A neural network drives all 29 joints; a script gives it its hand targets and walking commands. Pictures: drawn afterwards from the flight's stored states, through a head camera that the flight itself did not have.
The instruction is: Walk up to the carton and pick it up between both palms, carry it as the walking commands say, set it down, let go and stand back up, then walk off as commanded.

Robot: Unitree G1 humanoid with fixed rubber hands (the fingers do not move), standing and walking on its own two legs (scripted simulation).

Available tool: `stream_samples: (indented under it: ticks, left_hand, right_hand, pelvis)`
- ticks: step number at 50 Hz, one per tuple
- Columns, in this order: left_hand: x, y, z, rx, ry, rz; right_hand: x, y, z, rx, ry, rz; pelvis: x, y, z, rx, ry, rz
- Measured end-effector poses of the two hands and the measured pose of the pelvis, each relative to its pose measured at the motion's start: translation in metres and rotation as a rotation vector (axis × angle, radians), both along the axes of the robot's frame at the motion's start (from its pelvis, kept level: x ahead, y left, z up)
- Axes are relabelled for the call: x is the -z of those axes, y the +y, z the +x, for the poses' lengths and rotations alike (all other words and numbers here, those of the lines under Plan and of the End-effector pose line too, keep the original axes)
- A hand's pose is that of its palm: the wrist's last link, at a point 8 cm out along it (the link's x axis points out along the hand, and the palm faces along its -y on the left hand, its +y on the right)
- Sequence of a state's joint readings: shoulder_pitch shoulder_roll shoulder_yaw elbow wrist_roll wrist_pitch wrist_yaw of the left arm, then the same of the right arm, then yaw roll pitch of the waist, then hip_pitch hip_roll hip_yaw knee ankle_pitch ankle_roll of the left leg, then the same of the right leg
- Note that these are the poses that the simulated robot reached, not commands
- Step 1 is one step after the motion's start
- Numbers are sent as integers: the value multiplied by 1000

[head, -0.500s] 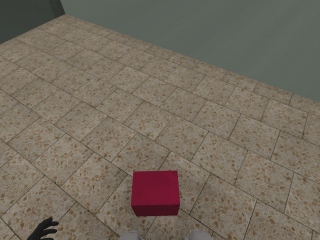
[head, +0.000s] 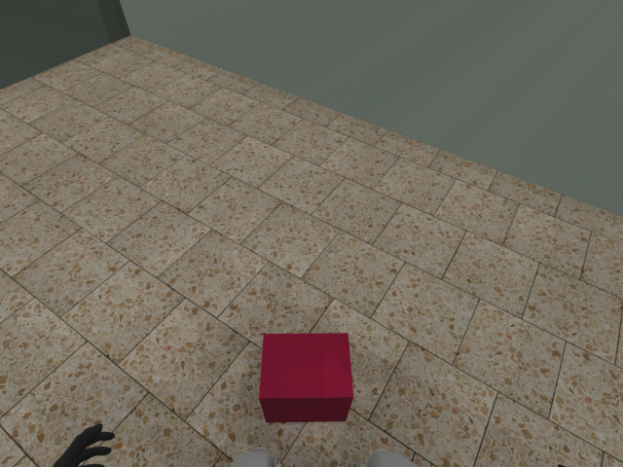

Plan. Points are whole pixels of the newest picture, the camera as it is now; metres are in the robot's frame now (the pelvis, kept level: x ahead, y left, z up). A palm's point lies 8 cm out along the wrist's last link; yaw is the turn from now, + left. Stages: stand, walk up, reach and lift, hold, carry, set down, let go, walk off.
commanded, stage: walk up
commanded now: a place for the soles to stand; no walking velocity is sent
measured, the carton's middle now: (305, 379) +0.45 +0.01 -0.61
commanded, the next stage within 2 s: none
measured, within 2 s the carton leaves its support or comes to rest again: neither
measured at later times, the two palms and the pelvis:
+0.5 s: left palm out of the picture +0.14 +0.31 -0.07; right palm out of the picture +0.09 -0.33 -0.08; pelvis +0.01 +0.00 +0.00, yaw +0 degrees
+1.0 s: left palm out of the picture +0.15 +0.30 -0.07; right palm out of the picture +0.11 -0.34 -0.09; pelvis +0.03 -0.01 +0.00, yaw +0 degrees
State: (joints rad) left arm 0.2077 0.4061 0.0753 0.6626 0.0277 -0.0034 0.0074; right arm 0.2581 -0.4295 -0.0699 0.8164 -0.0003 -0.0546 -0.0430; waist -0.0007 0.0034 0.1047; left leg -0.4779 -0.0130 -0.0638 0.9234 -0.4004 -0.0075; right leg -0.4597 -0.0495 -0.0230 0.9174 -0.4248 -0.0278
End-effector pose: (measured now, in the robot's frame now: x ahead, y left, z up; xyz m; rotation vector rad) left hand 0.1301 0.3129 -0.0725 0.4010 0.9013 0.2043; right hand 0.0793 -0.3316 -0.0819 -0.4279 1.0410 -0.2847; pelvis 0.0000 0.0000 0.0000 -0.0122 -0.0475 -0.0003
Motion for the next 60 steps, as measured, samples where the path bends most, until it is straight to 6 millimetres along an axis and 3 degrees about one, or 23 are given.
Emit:
stream_samples:
  ticks: [21,40,60]
  left_hand:
    - [-1,-2,5,4,10,-4]
    - [0,-4,25,-2,34,0]
    - [-3,-14,19,-4,18,12]
  right_hand:
    - [1,0,7,-6,8,9]
    - [3,-3,31,-22,4,15]
    - [8,-13,26,-23,-10,27]
  pelvis:
    - [-1,-1,7,-2,10,3]
    - [-1,-6,28,-4,34,10]
    - [1,-16,22,-7,17,23]
